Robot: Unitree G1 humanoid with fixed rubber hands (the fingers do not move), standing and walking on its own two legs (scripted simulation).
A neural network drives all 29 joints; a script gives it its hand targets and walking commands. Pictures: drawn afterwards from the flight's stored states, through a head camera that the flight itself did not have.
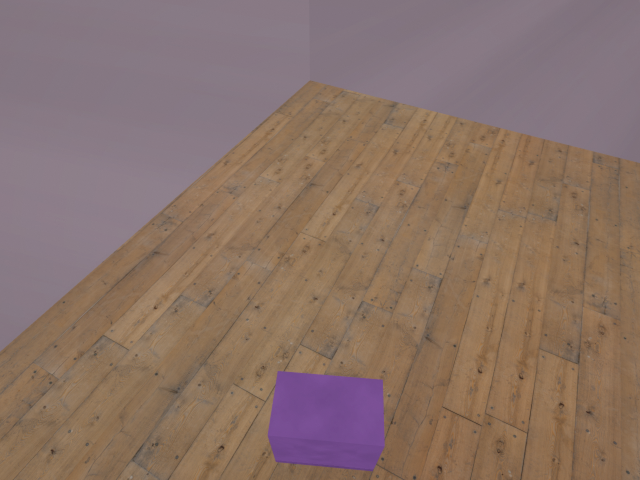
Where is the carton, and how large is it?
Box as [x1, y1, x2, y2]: [268, 371, 384, 470]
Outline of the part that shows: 278,371 268,429 268,438 275,460 281,462 372,470 384,446 382,380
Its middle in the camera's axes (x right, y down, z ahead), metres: +0.02 +0.51 +1.06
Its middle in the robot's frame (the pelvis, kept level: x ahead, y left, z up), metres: +0.39 +0.00 -0.65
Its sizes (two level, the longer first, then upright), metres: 0.275 0.157 0.259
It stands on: the floor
